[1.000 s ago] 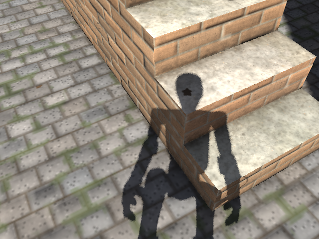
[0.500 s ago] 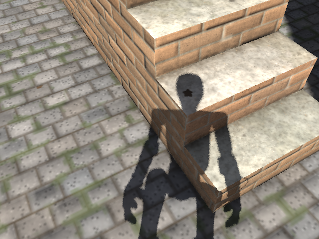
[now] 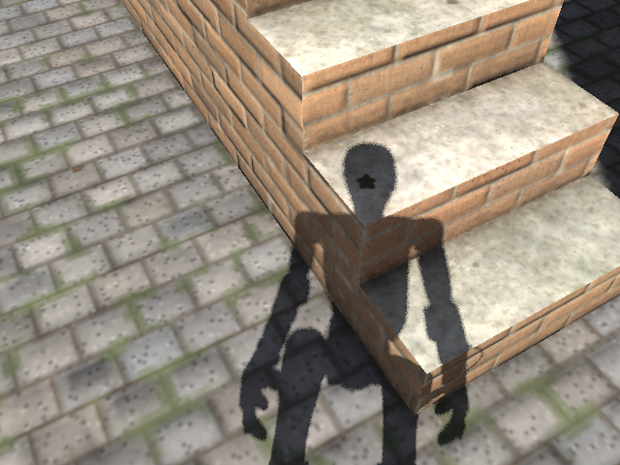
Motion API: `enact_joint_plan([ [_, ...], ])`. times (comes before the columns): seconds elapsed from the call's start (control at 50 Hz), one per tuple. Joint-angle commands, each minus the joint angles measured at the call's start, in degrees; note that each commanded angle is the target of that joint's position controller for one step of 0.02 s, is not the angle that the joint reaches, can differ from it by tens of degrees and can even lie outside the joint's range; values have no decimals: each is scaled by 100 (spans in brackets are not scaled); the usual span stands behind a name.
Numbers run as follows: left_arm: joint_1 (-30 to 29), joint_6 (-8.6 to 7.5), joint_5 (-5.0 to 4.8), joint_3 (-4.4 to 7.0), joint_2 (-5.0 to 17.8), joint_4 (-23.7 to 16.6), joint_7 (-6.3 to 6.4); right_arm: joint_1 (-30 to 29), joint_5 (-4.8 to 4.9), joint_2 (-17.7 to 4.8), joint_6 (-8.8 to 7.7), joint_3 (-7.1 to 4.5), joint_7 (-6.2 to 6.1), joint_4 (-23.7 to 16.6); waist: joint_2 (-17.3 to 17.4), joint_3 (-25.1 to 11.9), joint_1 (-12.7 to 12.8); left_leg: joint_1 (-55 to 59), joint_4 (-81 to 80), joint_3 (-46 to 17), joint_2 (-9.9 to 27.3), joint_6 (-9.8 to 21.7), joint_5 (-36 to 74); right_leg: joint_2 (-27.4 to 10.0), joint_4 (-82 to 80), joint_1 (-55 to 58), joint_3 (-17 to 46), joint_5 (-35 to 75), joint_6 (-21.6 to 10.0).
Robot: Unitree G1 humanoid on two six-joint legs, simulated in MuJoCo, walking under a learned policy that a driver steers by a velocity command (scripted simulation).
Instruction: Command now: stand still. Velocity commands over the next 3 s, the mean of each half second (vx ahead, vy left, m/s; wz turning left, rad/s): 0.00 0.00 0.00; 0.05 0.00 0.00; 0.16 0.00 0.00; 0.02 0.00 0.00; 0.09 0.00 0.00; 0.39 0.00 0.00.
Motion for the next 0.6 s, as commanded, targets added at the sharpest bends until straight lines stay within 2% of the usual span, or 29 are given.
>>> enact_joint_plan([
  [0.02, 415, -26, -1, 80, 496, -78, 13, 426, 1, -453, -23, -71, -13, -65, -25, 148, 0, -50, -358, 69, -13, 163, 862, -236, -602, -165, 246, 798, -103],
  [0.6, 518, -26, -2, 80, 455, -74, 17, 471, 7, -428, -28, -73, -9, -59, -25, 177, 1, -61, -351, 68, -17, 169, 857, -234, -597, -172, 226, 776, -88],
])
Next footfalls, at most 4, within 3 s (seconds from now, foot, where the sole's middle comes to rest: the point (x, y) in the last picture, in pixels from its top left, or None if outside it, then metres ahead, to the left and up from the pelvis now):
1.22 left None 0.12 0.16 -0.77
1.54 right None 0.16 -0.06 -0.77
2.64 right None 0.27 -0.10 -0.77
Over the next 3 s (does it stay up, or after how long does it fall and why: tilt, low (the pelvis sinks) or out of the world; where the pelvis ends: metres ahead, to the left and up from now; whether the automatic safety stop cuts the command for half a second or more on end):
stays up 0.32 -0.01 0.01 its command is cut before an obstacle from the start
